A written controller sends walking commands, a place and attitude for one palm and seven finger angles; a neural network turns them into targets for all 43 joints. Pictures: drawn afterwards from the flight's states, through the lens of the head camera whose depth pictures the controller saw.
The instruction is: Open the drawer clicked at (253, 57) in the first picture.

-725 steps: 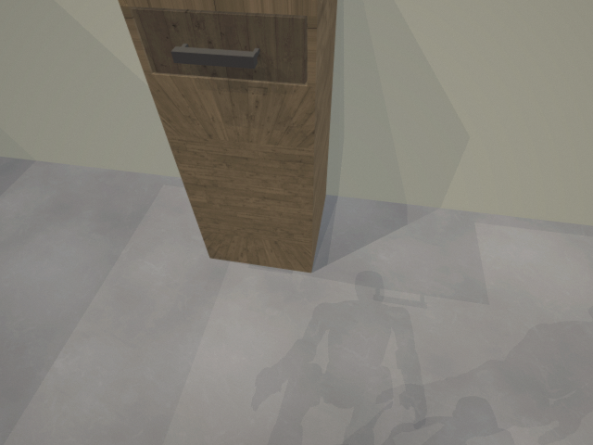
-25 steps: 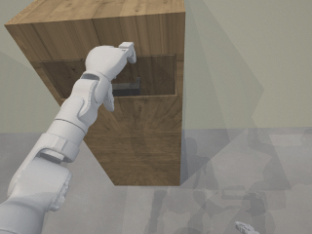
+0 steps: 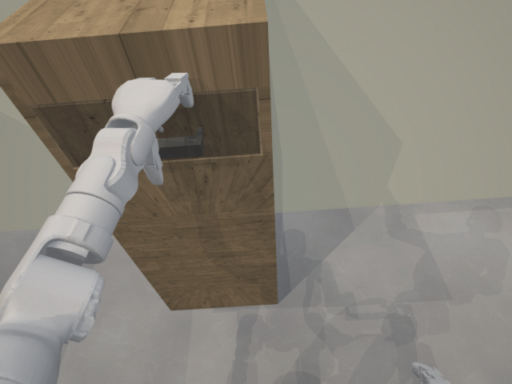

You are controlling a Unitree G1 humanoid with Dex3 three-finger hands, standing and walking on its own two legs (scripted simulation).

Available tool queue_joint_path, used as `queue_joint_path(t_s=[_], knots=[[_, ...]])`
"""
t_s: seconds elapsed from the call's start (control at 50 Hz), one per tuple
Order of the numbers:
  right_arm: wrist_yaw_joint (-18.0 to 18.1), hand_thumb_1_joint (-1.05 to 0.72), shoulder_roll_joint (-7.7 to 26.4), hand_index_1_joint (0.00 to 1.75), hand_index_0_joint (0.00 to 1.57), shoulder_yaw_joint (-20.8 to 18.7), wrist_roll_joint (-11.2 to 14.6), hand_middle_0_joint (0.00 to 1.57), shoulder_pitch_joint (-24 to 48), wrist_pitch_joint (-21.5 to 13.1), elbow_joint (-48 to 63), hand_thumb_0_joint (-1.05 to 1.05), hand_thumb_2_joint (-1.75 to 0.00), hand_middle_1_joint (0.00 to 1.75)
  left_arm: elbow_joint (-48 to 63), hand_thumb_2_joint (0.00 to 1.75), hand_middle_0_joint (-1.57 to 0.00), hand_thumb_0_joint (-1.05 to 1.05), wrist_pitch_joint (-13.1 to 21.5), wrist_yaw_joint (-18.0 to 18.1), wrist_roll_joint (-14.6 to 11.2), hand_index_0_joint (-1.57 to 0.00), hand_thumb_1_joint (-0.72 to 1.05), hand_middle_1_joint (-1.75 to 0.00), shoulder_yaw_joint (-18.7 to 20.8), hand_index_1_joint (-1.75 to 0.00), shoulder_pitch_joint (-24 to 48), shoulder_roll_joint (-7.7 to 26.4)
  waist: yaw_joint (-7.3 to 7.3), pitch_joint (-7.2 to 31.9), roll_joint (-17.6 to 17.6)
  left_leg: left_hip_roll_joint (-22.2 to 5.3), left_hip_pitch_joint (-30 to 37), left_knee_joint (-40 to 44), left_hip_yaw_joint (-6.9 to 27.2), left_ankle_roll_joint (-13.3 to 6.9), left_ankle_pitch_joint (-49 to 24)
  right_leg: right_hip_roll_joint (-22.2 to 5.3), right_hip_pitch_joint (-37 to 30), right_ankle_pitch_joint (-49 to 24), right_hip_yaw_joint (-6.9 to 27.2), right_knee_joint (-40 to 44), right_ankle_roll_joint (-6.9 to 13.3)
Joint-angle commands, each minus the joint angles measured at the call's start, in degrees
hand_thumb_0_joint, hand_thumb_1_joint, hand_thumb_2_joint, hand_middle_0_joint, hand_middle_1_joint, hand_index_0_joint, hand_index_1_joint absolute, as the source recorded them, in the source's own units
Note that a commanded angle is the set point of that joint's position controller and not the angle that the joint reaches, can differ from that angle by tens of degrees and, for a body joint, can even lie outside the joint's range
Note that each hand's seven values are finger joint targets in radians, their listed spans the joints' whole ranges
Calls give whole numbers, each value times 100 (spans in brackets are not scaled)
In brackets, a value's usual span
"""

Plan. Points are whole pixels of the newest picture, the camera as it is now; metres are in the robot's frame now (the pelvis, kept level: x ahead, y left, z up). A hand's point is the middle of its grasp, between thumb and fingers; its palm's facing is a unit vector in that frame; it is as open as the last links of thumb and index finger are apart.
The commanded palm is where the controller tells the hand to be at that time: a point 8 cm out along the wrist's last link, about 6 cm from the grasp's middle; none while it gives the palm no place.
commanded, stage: move the hooked fingers above the handle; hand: left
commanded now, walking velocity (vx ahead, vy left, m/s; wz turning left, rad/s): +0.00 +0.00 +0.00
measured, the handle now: (152, 142) +0.51 +0.19 +0.12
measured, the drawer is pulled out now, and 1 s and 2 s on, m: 0.00 0.00 0.00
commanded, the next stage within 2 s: none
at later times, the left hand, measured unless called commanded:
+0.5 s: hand (132, 126) +0.46 +0.19 +0.19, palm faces +0.07 -0.03 -1.00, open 13.6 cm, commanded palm +0.43 +0.22 +0.25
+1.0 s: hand (153, 125) +0.46 +0.16 +0.19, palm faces +0.11 -0.05 -0.99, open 13.8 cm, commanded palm +0.44 +0.22 +0.25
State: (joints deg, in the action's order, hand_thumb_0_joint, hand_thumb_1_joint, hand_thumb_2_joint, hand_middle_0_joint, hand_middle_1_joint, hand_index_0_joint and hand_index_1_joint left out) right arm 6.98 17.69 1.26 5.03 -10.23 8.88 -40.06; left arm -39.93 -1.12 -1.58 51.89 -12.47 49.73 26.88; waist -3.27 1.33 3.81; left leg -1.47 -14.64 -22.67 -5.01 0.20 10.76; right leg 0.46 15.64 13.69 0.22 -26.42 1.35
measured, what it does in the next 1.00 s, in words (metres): stands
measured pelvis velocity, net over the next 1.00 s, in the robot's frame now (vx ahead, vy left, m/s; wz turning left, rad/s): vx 0.03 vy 0.02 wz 0.04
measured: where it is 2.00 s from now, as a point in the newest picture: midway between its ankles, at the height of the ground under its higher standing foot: outside the picture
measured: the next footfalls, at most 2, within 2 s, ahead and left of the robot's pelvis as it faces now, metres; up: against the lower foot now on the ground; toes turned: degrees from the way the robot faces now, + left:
none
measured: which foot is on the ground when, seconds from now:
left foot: down 0.00-1.00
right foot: down 0.00-1.00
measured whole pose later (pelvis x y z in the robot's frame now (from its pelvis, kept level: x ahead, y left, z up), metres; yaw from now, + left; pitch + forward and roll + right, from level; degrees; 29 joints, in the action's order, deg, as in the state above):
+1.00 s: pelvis +0.03 +0.02 +0.00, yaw +2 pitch +5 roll +1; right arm 0.9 14.1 1.6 2.6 -7.3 8.9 -40.4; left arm -28.2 -3.2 -2.5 51.0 -15.7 47.3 22.4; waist 1.6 3.6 4.8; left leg 0.9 -16.3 -23.9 -3.4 -1.1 13.1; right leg -1.9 16.0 16.2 -1.4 -26.7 -0.1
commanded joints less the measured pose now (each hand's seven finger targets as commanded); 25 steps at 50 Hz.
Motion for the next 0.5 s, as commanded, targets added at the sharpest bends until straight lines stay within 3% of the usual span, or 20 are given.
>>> queue_joint_path(t_s=[0.0,0.06,0.08,0.14,0.18,0.22,0.3,0.32,0.4,0.48], knots=[[-22,-90,520,30,20,-121,-21,20,545,-257,774,0,-90,30,588,30,-30,0,-505,320,61,-30,-50,-120,1394,-120,2779,2605,486,1762,-689,222,6,156,41,-255,-359,-211,-1110,-538,225,537,-99],[-55,-90,514,30,20,-138,-44,20,503,-267,725,0,-90,30,668,30,-30,0,-530,337,77,-30,-50,-120,1378,-120,2799,2511,477,1852,-651,220,81,132,33,-246,-624,-186,-1150,-943,178,460,-91],[-75,-90,507,30,20,-148,-43,20,525,-264,756,0,-90,30,704,30,-30,0,-519,327,56,-30,-50,-120,1465,-120,2695,2561,533,1974,-798,236,81,132,23,-252,-638,-191,-1292,-942,198,464,-105],[-81,-90,498,30,20,-137,-49,20,549,-286,724,0,-90,30,741,30,-30,0,-547,322,23,-30,-50,-120,1427,-120,2670,2483,501,1840,-747,223,97,121,23,-263,-666,-187,-1205,-1072,185,452,-113],[-89,-90,499,30,20,-147,-48,20,583,-282,735,0,-90,30,736,30,-30,0,-537,283,11,-30,-50,-120,1512,-120,2558,2536,530,1887,-985,236,87,114,16,-273,-690,-188,-1294,-1095,206,453,-138],[-115,-90,478,30,20,-133,-57,20,588,-292,750,0,-90,30,877,30,-30,0,-527,278,20,-30,-50,-120,1514,-120,2574,2508,563,1896,-767,240,121,107,35,-267,-833,-177,-1293,-1306,165,388,-116],[-139,-90,458,30,20,-132,-85,20,607,-290,760,0,-90,30,1047,30,-30,0,-503,252,31,-30,-50,-120,1555,-120,2534,2491,572,2015,-835,245,195,103,34,-272,-945,-184,-1386,-1461,161,360,-126],[-144,-90,444,30,20,-126,-85,20,627,-294,762,0,-90,30,980,30,-30,0,-526,237,26,-30,-50,-120,1525,-120,2427,2416,576,1895,-900,242,176,94,32,-270,-969,-173,-1335,-1515,140,352,-129],[-189,-90,463,30,20,-156,-120,20,641,-289,803,0,-90,30,1182,30,-30,0,-538,111,40,-30,-50,-120,1565,-120,2321,2408,575,2036,-801,260,266,56,27,-282,-1189,-189,-1408,-1837,125,300,-122],[-263,-90,510,30,20,-219,-144,20,636,-253,855,0,-90,30,1216,30,-30,0,-640,-178,110,-30,-50,-120,1329,-120,2080,2081,499,1975,-753,266,381,50,32,-279,-1273,-171,-1223,-1871,61,335,-94]])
